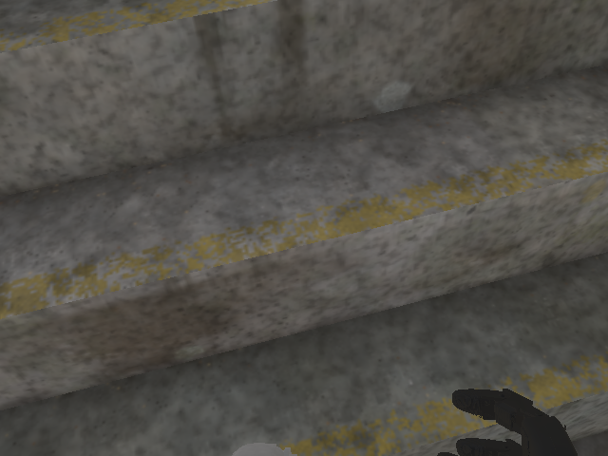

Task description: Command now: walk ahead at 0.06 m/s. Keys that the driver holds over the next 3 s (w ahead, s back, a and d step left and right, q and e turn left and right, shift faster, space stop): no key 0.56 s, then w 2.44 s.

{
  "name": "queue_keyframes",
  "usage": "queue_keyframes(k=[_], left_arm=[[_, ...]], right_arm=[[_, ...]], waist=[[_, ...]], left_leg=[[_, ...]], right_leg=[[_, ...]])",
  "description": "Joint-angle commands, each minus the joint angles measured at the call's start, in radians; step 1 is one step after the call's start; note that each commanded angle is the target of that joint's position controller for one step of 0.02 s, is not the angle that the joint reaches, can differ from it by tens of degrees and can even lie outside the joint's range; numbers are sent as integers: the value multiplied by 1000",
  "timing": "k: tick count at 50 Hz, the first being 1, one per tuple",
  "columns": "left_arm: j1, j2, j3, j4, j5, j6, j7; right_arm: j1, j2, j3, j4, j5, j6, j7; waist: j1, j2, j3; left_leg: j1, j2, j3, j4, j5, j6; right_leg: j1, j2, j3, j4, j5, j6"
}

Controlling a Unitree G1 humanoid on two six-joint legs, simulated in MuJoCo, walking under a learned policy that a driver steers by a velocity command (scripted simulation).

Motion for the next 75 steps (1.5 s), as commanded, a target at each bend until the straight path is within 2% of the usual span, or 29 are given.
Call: queue_keyframes(k=[1,9,12,14,16,19,23,25,28,30,31,33,37,38,40,41,42,44,47,55,60,63,64,66,67,68,70,73,75], left_arm=[[4,137,30,-56,3,-21,-1],[-72,235,32,-98,29,-18,0],[-173,278,36,-126,-35,30,-30],[-220,278,25,-114,-47,41,-59],[-214,132,-12,-179,-15,101,-123],[-122,106,-15,-193,23,111,-149],[61,65,-43,-144,-13,112,-90],[-289,65,-49,-159,-37,113,-55],[-337,164,-28,-209,21,88,-44],[-337,374,51,-204,-30,-2,-55],[-392,252,21,-211,-42,-13,-50],[-293,162,-6,-142,-29,-48,-37],[-383,136,-24,-87,-31,-57,-41],[-290,122,-21,-78,-47,-33,-37],[-268,134,3,-103,-35,24,-34],[-276,65,-5,-92,-22,36,-60],[-368,-52,-36,-176,-21,20,-101],[-349,-2,0,-248,43,14,-120],[-371,52,4,-222,11,14,-132],[-504,-26,-29,-319,7,48,-108],[-715,-102,-82,-476,18,75,-141],[-510,-122,-93,-355,-11,137,-159],[-379,-80,-61,-316,-37,141,-135],[-131,33,-10,-243,-43,148,-99],[-73,74,10,-254,-41,136,-101],[-157,147,39,-197,-31,144,-78],[-202,218,74,-212,-11,137,-82],[-260,58,25,-51,9,45,-75],[-106,-54,-14,32,1,22,-64]], right_arm=[[-101,-13,-4,-127,1,-12,-2],[-51,-8,12,-187,18,26,-54],[106,-68,10,-155,35,48,-89],[413,-72,-16,-11,25,50,-93],[351,-142,-28,21,22,66,-125],[-13,-87,3,-29,29,48,-105],[-3,-33,-6,8,3,53,-93],[445,-43,-51,126,7,86,-101],[343,-67,-69,41,30,57,-89],[269,-110,-44,-66,-21,25,-95],[197,-195,-67,-18,-28,14,-75],[179,-178,-69,29,15,2,-19],[261,-73,-31,106,89,8,16],[161,-83,-18,111,71,11,16],[349,-133,-41,180,52,3,-13],[423,-117,-31,230,42,-26,-15],[460,-145,-27,242,12,-63,-23],[279,-330,-92,117,53,-93,-31],[280,-279,-91,152,54,-132,-22],[441,-226,-80,297,40,-221,-30],[512,-181,-71,379,37,-175,-45],[360,-185,-69,326,82,-136,-54],[324,-277,-82,290,107,-169,-36],[360,-364,-115,301,137,-238,17],[374,-365,-114,329,135,-251,42],[448,-315,-100,277,131,-249,67],[202,-240,-117,178,78,-244,102],[51,9,-31,-20,14,-202,38],[76,-31,-8,6,-16,-192,12]], waist=[[-41,-151,-72],[-87,-110,-123],[-162,-100,-149],[-265,-93,-250],[-209,490,-170],[-4,204,-21],[62,-73,78],[-232,-264,-4],[-242,-79,-17],[-219,-261,-64],[-178,-159,-46],[-134,-49,21],[-206,-172,53],[-103,-203,30],[-122,-248,-56],[-138,-90,-52],[-161,146,-1],[-104,262,3],[-98,-61,65],[-84,28,108],[-117,103,104],[-76,88,-90],[9,134,-200],[88,169,-420],[134,195,-467],[58,-17,-428],[126,-295,-393],[-56,-99,-28],[5,12,-38]], left_leg=[[-152,47,-39,-29,-36,12],[-143,63,-230,-52,-358,92],[411,-68,51,-594,-545,132],[718,-142,-70,-731,-288,144],[334,-42,-696,-1471,-614,200],[-29,-79,-713,-1293,-457,199],[76,-233,-139,-854,-147,30],[573,-330,19,-243,-150,40],[-17,-278,-143,475,-291,-44],[-200,-74,-224,379,-141,-51],[-142,-86,-139,309,-44,-70],[121,-31,-117,-36,150,-38],[668,31,43,-1184,104,60],[645,-46,158,-1336,-103,72],[831,-73,160,-1610,-13,91],[871,-76,57,-1701,22,87],[1018,154,-356,-1705,127,87],[803,340,-791,-1920,-273,207],[868,255,-474,-1831,-96,183],[1117,262,-252,-1886,191,190],[1020,207,-100,-2130,370,189],[925,140,109,-2185,850,216],[924,202,105,-2009,1714,228],[1042,275,49,-1680,2027,190],[1078,248,53,-1478,1884,178],[720,124,-9,-1264,1675,142],[481,-168,-105,-270,551,72],[99,-128,-212,173,512,102],[108,-111,-159,-2,512,122]], right_leg=[[253,-317,177,-47,609,-239],[268,-424,182,-44,593,-221],[-43,-304,17,-196,721,-172],[-173,-266,-17,25,720,-139],[-195,1,12,509,-52,-56],[-267,40,278,1192,-282,39],[-174,27,-15,221,74,-62],[-399,-30,-99,-187,326,-63],[-89,-303,60,56,430,-142],[30,-564,364,-114,-285,-240],[-8,-456,319,-160,-300,-222],[-181,-372,210,-140,-337,-221],[-476,-203,-52,-69,-284,-127],[-343,-229,62,-108,-304,-173],[-303,-211,94,111,-359,-180],[-391,-114,-10,468,-360,-139],[-810,-10,39,968,-248,-64],[-1025,25,259,1431,-23,-24],[-1150,56,197,1657,12,-1],[-1582,-9,177,1960,-208,-53],[-1408,-124,-5,1664,-282,-64],[-755,-73,-186,1247,-253,-109],[-477,-1,-192,1196,-207,-114],[-191,78,-107,1008,-291,-127],[-105,83,-86,765,-335,-135],[-9,-15,227,689,-564,-214],[-238,-283,917,145,-959,-305],[-442,-271,659,238,-653,-203],[-242,-142,516,220,-289,-139]])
